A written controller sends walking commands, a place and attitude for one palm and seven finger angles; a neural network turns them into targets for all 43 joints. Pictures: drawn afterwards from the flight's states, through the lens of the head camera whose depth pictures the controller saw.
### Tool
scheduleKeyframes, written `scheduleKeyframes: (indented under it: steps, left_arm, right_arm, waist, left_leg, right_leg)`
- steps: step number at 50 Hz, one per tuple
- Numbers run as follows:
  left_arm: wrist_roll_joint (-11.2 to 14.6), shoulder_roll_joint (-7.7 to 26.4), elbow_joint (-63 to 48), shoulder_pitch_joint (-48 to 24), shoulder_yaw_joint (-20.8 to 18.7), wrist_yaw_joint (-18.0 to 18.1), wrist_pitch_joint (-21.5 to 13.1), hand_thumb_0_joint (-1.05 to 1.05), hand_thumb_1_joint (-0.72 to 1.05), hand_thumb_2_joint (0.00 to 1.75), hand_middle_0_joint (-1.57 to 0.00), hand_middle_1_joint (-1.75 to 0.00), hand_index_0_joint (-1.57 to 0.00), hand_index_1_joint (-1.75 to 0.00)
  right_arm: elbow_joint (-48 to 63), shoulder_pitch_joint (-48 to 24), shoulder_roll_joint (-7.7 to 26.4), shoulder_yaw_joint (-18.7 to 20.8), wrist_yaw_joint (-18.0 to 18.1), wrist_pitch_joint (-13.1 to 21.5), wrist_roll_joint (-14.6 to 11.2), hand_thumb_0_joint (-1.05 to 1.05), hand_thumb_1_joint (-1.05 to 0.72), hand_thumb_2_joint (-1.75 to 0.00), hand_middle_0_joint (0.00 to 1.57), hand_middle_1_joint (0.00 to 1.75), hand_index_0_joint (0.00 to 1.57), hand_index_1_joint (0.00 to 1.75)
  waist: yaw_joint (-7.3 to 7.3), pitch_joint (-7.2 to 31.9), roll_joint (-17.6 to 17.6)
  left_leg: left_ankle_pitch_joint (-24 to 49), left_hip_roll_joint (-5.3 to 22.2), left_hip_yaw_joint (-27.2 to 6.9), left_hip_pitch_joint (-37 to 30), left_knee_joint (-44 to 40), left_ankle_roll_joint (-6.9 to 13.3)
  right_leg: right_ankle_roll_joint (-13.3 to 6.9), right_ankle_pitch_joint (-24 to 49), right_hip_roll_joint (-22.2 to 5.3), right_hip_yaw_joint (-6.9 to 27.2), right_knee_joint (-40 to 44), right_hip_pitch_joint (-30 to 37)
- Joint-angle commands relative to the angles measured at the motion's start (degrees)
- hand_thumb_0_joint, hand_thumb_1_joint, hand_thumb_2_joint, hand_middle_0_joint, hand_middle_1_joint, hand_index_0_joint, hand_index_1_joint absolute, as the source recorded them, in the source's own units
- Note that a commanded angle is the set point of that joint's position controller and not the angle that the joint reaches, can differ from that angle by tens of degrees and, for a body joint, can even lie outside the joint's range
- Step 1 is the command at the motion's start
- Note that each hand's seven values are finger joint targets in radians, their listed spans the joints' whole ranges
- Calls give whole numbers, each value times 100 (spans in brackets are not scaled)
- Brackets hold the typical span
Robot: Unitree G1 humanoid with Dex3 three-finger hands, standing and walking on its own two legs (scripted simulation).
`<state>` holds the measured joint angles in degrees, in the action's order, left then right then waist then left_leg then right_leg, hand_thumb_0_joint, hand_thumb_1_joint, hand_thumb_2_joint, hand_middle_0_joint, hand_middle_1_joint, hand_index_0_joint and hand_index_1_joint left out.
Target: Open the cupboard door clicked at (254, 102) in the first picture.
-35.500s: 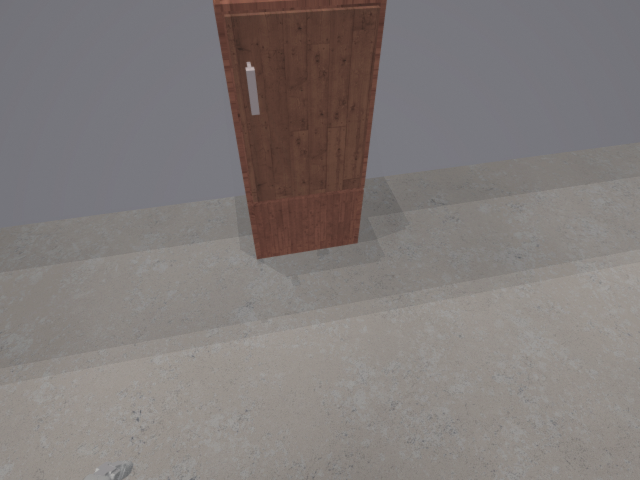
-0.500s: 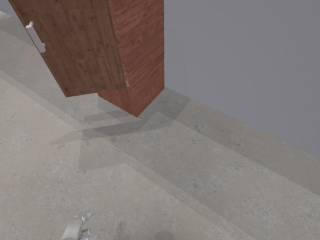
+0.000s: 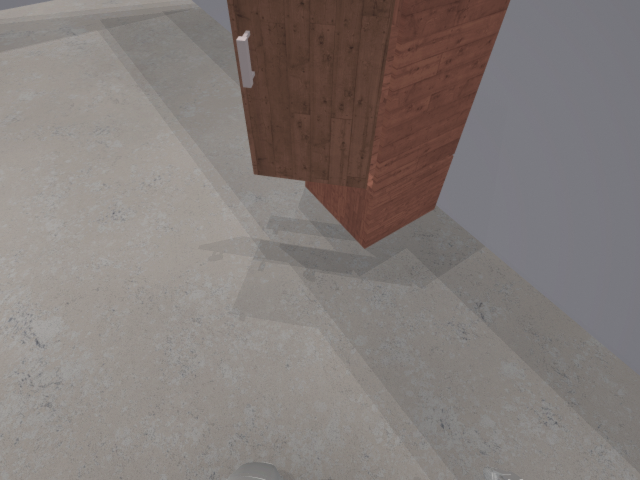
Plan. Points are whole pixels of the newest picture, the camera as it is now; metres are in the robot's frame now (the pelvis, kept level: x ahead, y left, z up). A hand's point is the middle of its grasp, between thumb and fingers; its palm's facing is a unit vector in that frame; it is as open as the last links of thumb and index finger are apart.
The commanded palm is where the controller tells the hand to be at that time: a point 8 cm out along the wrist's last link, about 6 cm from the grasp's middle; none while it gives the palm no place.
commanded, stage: take the last steps up to it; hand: left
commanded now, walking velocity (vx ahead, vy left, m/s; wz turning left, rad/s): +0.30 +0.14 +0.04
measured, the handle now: (247, 59) +1.02 +0.34 -0.02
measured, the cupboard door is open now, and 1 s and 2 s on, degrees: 46 46 46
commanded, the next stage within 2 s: come to a stop and stand still in 1.08 s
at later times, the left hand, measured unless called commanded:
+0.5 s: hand (175, 372) +0.27 +0.28 -0.17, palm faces -0.02 -0.99 -0.17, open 7.3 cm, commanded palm none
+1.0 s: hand (179, 351) +0.31 +0.30 -0.18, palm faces +0.05 -0.98 -0.20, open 7.2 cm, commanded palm none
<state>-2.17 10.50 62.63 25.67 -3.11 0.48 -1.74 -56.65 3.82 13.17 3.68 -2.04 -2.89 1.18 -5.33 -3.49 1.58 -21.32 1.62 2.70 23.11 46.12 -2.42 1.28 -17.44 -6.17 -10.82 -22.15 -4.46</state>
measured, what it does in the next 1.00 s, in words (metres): walks ahead: left foot, then right foot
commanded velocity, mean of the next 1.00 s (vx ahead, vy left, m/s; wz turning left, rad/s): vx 0.28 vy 0.04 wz -0.05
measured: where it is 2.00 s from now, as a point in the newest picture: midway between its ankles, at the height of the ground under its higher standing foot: (298, 405)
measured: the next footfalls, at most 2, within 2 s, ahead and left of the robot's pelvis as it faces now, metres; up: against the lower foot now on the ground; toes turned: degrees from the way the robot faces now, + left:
left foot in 0.10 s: +0.08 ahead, +0.14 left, +0.00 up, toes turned +6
right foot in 0.68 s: +0.30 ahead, +0.01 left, +0.00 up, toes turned -7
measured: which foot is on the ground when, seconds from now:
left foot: up 0.00-0.08, down 0.10-0.70, up 0.72-1.00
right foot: down 0.00-0.10, up 0.12-0.66, down 0.68-1.00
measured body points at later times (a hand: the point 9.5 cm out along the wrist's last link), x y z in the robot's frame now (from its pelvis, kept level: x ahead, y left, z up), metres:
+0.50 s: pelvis +0.14 +0.10 -0.01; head +0.16 +0.12 +0.44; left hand +0.27 +0.33 -0.15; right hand +0.05 -0.13 -0.15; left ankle +0.04 +0.14 -0.74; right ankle +0.21 -0.02 -0.68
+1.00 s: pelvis +0.32 +0.11 +0.00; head +0.35 +0.12 +0.44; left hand +0.30 +0.35 -0.16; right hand +0.35 -0.13 -0.15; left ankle +0.41 +0.25 -0.71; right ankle +0.26 +0.01 -0.74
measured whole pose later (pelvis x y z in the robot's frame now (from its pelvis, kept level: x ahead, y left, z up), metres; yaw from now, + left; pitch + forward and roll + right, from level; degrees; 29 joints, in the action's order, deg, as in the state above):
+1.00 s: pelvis +0.32 +0.11 +0.00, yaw -1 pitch +0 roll -1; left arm -1.3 10.2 63.0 18.6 -3.4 0.3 -3.2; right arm -60.5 13.1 10.4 3.8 -0.1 1.0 1.6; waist -0.8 -3.5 0.0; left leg -14.2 6.1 2.4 28.2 42.1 -1.8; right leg -1.9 -17.4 0.6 -6.2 -22.5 -4.9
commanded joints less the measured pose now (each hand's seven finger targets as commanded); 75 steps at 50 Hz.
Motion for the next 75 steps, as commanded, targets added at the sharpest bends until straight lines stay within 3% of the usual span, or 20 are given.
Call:
scheduleKeyframes:
  steps: [1, 3, 5, 7, 12, 27, 31, 33, 34, 35, 37, 41, 49, 52, 53, 55, 59, 62, 72, 75]
  left_arm:
    - [10, 1013, -232, -119, -181, 23, -125, 0, 90, 90, -20, -30, -20, -30]
    - [48, 949, -252, -352, -167, -6, -99, 0, 90, 90, -20, -30, -20, -30]
    - [102, 394, -570, -582, 1, -59, -89, 0, 90, 90, -20, -30, -20, -30]
    - [60, 427, -635, -1031, -4, 7, -44, 0, 90, 90, -20, -30, -20, -30]
    - [65, 245, -291, -611, -30, -81, 86, 0, 90, 90, -20, -30, -20, -30]
    - [119, 121, -1119, -2731, 92, -140, 60, 0, 90, 90, -20, -30, -20, -30]
    - [133, 286, -920, -1795, 70, -68, 23, 0, 90, 90, -20, -30, -20, -30]
    - [124, 600, -529, -475, -81, -24, -37, 0, 90, 90, -20, -30, -20, -30]
    - [114, 1024, -356, 273, -198, 27, -100, 0, 90, 90, -20, -30, -20, -30]
    - [214, 1225, -369, 212, -208, 44, -92, 0, 90, 90, -20, -30, -20, -30]
    - [207, 706, -610, -832, -118, 116, -87, 0, 90, 90, -20, -30, -20, -30]
    - [150, 240, -575, -1075, 13, 75, -248, 0, 90, 90, -20, -30, -20, -30]
    - [94, 547, -137, -440, -94, -11, -281, 0, 90, 90, -20, -30, -20, -30]
    - [114, 576, -83, -499, -88, -4, -217, 0, 90, 90, -20, -30, -20, -30]
    - [127, 463, -113, -468, -53, -13, -195, 0, 90, 90, -20, -30, -20, -30]
    - [173, 169, -371, -608, 60, -8, -209, 0, 90, 90, -20, -30, -20, -30]
    - [85, 143, -252, -802, 1, -46, -29, 0, 90, 90, -20, -30, -20, -30]
    - [164, -36, -66, -409, 65, 5, 133, 0, 90, 90, -20, -30, -20, -30]
    - [100, 318, -743, -1086, -86, 45, 408, 0, 90, 90, -20, -30, -20, -30]
    - [65, 650, -725, -749, -138, 72, 247, 0, 90, 90, -20, -30, -20, -30]
  right_arm:
    - [491, -203, 74, -75, -35, 273, -35, 0, -90, -90, 20, 30, 20, 30]
    - [168, 794, 349, -30, 48, 376, -25, 0, -90, -90, 20, 30, 20, 30]
    - [-128, 2254, 1303, 220, 193, 440, 27, 0, -90, -90, 20, 30, 20, 30]
    - [-117, 1931, 1021, 104, 304, 397, 25, 0, -90, -90, 20, 30, 20, 30]
    - [-54, 1470, 324, -113, 352, 643, -26, 0, -90, -90, 20, 30, 20, 30]
    - [-883, 3081, 160, -261, 503, 736, 69, 0, -90, -90, 20, 30, 20, 30]
    - [-954, 2968, 313, -234, 520, 682, 12, 0, -90, -90, 20, 30, 20, 30]
    - [-833, 2578, 303, -192, 497, 681, -99, 0, -90, -90, 20, 30, 20, 30]
    - [-667, 2512, 53, -182, 459, 715, -170, 0, -90, -90, 20, 30, 20, 30]
    - [-521, 2445, 165, -130, 437, 671, -165, 0, -90, -90, 20, 30, 20, 30]
    - [-347, 1785, -108, -72, 303, 529, -45, 0, -90, -90, 20, 30, 20, 30]
    - [-513, 2248, -452, -89, 209, 330, 46, 0, -90, -90, 20, 30, 20, 30]
    - [-78, 835, -401, -73, 115, 539, 14, 0, -90, -90, 20, 30, 20, 30]
    - [-253, 1275, -116, -39, 170, 625, 39, 0, -90, -90, 20, 30, 20, 30]
    - [-437, 1864, 215, 29, 215, 673, 61, 0, -90, -90, 20, 30, 20, 30]
    - [-540, 2773, 999, 154, 327, 621, 95, 0, -90, -90, 20, 30, 20, 30]
    - [-206, 1496, 414, -75, 401, 624, 56, 0, -90, -90, 20, 30, 20, 30]
    - [-156, 1105, 288, -174, 486, 653, 30, 0, -90, -90, 20, 30, 20, 30]
    - [-145, 972, 704, 125, 540, 254, 51, 0, -90, -90, 20, 30, 20, 30]
    - [-100, 1055, 569, 168, 474, 196, -24, 0, -90, -90, 20, 30, 20, 30]
  waist:
    - [307, -109, 841]
    - [791, 243, 369]
    - [1326, 893, -1931]
    - [1100, 328, -907]
    - [470, -158, -644]
    - [788, -316, -481]
    - [357, 128, -705]
    - [-269, 502, -533]
    - [-441, 997, 497]
    - [-201, 1160, 484]
    - [203, -594, -163]
    - [782, -341, 489]
    - [366, -154, 655]
    - [696, 11, 416]
    - [935, 384, -176]
    - [1183, 1040, -1739]
    - [682, -22, -954]
    - [385, 387, -514]
    - [521, 383, -1461]
    - [374, 714, -339]
  left_leg:
    - [185, -169, 309, -586, -1224, 168]
    - [561, -295, 512, -2368, -2168, 243]
    - [440, 1811, -2396, -3714, -2941, 1097]
    - [743, 1927, -2160, -2675, -3302, 1472]
    - [2855, 1190, -786, -1877, -3493, 984]
    - [6246, 1196, -302, -3033, -2893, 696]
    - [7800, 1062, -81, -2661, -1774, 446]
    - [6257, 791, 49, -1083, -45, 254]
    - [1808, -74, 363, 567, 1880, 131]
    - [-1254, -305, 17, 993, 3371, 260]
    - [-346, 308, -508, 1270, 2817, 360]
    - [497, 489, -211, 306, 1658, 165]
    - [781, 194, 253, 163, -826, 81]
    - [1210, -95, 472, -1278, -1870, 151]
    - [1626, 283, 69, -2314, -2023, 309]
    - [3102, 2345, -2182, -3138, -2610, 1376]
    - [2134, 1813, -1164, -1262, -3215, 1179]
    - [4531, 1611, -352, -1067, -2896, 987]
    - [4466, 1726, -466, -1332, -2255, 1043]
    - [3100, 1000, -41, -1166, -1282, 466]
  right_leg:
    - [-680, 733, -1437, 1069, 630, -480]
    - [-393, 757, -983, 543, -389, -1339]
    - [77, -1742, 153, 31, -3602, -3233]
    - [-149, -1343, -159, 808, -4728, -3540]
    - [-54, 131, -183, 927, -4671, -3119]
    - [-423, 550, 407, 469, -2545, -3239]
    - [-690, 257, 930, 142, -1623, -1405]
    - [-1018, 1266, 464, 706, -923, 927]
    - [-1819, 2442, -1242, 3013, -560, 2246]
    - [-2329, 2669, -2280, 4179, 168, 1841]
    - [-1665, 812, -1595, 2973, 974, -357]
    - [-1084, 396, -786, 1604, 1367, -1588]
    - [-1032, 1830, -777, 1443, 717, -442]
    - [-762, 2223, -553, 1142, -239, -816]
    - [-579, 1996, -260, 915, -1310, -1297]
    - [-278, -1697, 508, 550, -4053, -2618]
    - [-193, -699, -42, 992, -4551, -2608]
    - [18, -238, -31, 1053, -3556, -1775]
    - [-65, -356, 333, 752, -1871, -1432]
    - [-121, 2377, 68, 1020, -241, -448]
